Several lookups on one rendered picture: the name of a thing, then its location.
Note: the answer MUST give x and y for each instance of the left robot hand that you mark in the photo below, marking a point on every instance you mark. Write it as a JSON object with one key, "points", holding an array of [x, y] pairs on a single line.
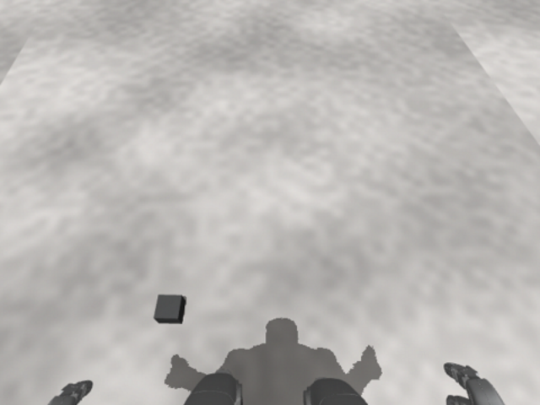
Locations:
{"points": [[72, 394]]}

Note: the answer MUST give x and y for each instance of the small box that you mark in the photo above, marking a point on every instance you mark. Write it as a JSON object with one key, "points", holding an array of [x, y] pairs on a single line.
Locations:
{"points": [[169, 309]]}

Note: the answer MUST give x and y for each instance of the right robot hand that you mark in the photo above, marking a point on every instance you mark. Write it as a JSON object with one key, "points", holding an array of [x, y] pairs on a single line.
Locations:
{"points": [[480, 391]]}

